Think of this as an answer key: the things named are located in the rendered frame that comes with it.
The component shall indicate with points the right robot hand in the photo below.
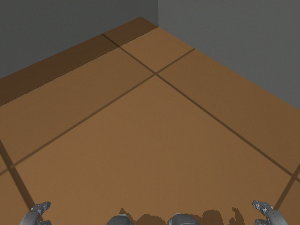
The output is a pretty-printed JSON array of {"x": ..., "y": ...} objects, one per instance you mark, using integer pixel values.
[{"x": 274, "y": 217}]

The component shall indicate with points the left robot hand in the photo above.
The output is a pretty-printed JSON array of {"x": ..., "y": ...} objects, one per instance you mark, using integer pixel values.
[{"x": 32, "y": 217}]

